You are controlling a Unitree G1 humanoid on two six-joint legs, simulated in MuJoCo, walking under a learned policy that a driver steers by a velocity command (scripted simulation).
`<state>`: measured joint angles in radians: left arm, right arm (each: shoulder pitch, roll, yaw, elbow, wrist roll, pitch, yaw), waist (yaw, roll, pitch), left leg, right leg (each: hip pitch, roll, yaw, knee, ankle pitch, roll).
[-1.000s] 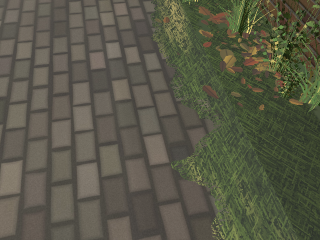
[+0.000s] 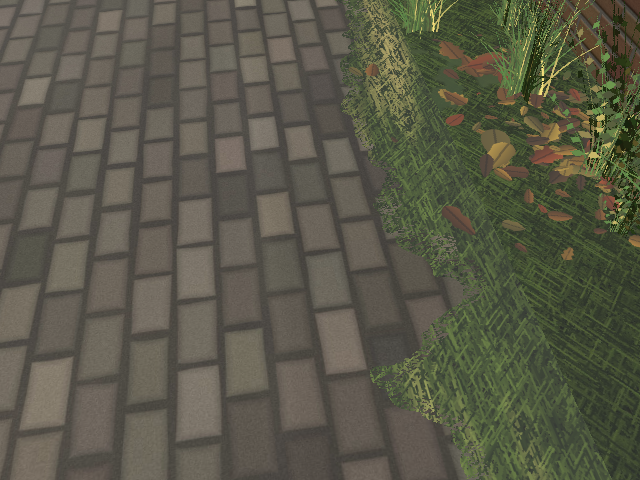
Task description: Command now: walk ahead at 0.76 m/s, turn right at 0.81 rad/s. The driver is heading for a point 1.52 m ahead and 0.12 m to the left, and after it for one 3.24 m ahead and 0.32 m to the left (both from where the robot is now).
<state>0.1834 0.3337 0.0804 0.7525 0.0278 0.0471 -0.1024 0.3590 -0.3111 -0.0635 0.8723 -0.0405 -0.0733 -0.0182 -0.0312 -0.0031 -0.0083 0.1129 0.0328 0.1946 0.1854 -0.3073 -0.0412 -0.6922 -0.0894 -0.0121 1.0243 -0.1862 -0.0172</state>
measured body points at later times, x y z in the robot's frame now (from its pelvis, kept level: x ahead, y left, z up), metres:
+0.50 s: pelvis +0.35 -0.15 +0.00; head +0.38 -0.17 +0.45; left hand +0.36 +0.10 -0.13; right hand +0.46 -0.40 -0.14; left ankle +0.54 -0.04 -0.67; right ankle +0.22 -0.17 -0.73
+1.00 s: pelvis +0.57 -0.21 +0.00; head +0.61 -0.18 +0.45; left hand +0.66 +0.10 -0.10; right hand +0.76 -0.47 -0.10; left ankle +0.59 -0.15 -0.74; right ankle +0.72 -0.34 -0.69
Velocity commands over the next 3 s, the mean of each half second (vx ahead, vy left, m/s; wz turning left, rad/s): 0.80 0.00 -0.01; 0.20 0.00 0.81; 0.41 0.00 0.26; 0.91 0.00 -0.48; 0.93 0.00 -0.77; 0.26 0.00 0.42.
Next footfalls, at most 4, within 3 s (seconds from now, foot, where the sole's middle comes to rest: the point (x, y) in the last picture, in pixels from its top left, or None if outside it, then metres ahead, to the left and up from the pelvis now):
0.16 right None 0.26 -0.18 -0.77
0.60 left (401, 425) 0.63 -0.15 -0.77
1.12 right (459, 374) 0.75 -0.29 -0.77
1.68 left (306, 352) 0.82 0.06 -0.77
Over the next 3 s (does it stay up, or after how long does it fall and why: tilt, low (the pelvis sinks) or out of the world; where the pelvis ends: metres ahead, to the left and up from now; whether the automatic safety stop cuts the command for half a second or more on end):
stays up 1.59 0.14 0.00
